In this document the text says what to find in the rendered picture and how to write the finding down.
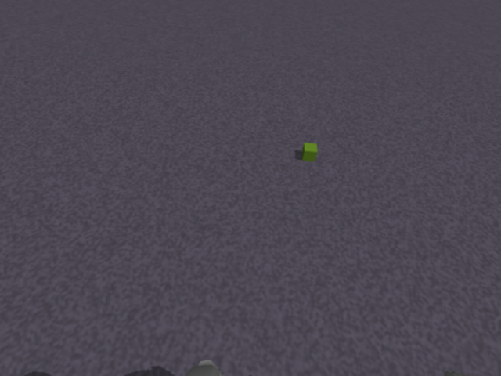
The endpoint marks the cube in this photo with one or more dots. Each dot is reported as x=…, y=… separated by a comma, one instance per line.
x=309, y=152

